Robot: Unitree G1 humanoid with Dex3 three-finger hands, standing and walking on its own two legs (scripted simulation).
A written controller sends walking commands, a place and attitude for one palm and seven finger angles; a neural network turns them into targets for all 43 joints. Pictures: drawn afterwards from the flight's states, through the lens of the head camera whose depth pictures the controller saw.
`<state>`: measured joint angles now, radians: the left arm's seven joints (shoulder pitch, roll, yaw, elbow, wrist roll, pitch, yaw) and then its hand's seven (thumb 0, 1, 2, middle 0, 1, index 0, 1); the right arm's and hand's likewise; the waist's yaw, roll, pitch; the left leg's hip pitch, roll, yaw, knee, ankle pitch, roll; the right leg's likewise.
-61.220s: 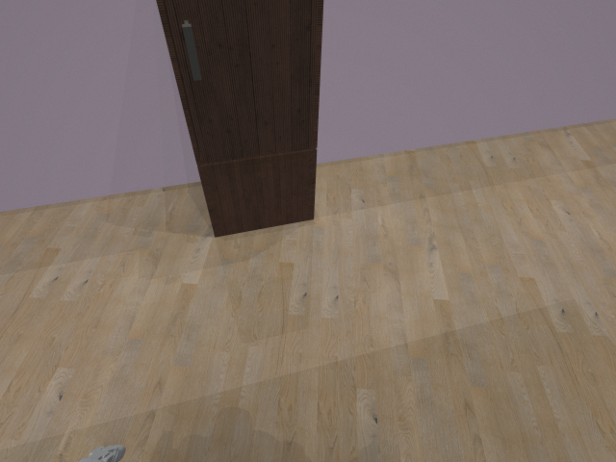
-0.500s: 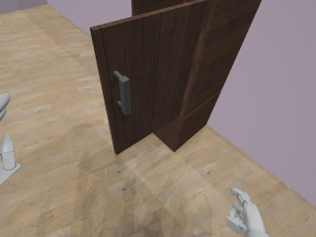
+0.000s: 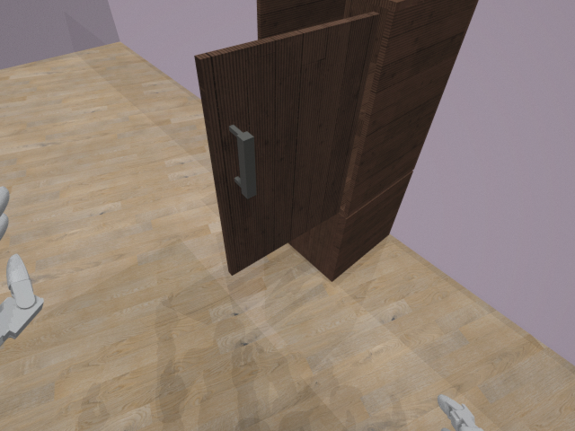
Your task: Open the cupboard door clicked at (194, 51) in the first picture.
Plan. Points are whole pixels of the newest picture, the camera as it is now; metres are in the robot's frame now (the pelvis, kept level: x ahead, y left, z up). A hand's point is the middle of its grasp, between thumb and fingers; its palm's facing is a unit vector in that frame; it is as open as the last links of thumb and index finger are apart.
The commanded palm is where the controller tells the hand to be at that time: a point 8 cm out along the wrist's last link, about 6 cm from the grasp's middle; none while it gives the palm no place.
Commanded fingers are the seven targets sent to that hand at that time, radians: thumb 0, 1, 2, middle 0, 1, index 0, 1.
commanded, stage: stop stepping back and stand still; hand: left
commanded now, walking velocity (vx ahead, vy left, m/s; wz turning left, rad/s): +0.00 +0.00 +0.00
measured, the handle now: (241, 162) +0.58 +0.13 +0.05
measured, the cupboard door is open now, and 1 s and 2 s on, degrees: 86 86 86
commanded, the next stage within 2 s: let the arm hang, fingers relaxed in 0.56 s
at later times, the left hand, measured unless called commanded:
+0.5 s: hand (9, 331) +0.17 +0.28 +0.15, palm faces +0.42 -0.78 -0.45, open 7.4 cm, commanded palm +0.12 +0.32 +0.18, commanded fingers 0.00 0.90 0.90 -0.20 -0.30 -0.20 -0.30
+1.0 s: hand out of the picture +0.01 +0.19 -0.17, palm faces -0.01 -0.98 -0.18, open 7.2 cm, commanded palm none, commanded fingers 0.00 0.90 0.90 -0.20 -0.30 -0.20 -0.30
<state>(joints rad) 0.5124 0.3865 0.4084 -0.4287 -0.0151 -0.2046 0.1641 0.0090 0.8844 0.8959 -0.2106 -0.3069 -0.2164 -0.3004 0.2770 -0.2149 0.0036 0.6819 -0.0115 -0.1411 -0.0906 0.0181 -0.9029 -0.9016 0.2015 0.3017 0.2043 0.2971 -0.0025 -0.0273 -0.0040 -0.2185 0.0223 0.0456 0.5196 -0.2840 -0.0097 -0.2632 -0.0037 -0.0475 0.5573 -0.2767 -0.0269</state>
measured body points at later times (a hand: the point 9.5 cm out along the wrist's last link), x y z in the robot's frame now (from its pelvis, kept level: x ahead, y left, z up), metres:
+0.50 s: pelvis -0.03 +0.02 +0.01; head -0.02 +0.02 +0.46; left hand +0.15 +0.32 +0.18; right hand +0.13 -0.22 -0.08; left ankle +0.00 +0.13 -0.73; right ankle +0.01 -0.10 -0.73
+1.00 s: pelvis -0.04 +0.01 +0.00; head -0.01 +0.02 +0.45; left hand +0.01 +0.24 -0.15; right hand +0.02 -0.26 -0.14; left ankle +0.00 +0.13 -0.73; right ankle +0.01 -0.10 -0.73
